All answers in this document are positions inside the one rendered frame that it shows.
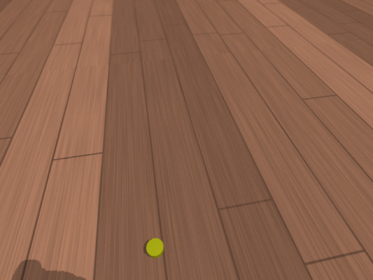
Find tin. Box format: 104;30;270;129
146;238;164;258

